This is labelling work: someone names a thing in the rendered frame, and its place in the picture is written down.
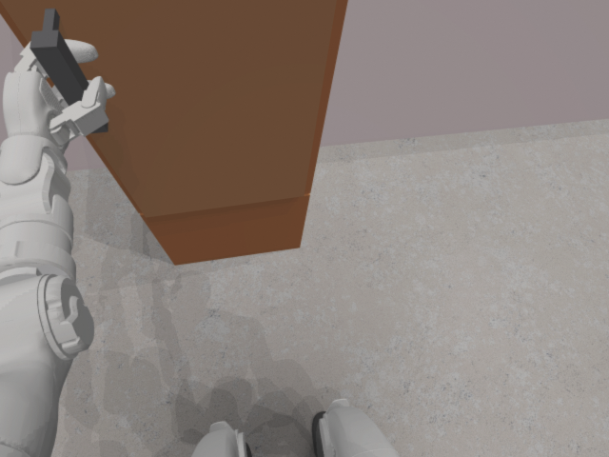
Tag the left robot hand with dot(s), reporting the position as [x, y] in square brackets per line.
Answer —
[30, 106]

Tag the right robot shin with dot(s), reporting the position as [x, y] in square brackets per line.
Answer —
[338, 403]

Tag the robot left forearm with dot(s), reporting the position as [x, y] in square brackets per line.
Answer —
[36, 221]

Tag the left robot upper arm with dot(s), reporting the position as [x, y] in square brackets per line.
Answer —
[44, 324]

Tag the robot right thigh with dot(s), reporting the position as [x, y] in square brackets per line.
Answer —
[348, 432]

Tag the cupboard door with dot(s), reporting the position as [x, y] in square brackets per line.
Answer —
[216, 101]

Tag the handle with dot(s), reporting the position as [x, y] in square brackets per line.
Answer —
[52, 52]

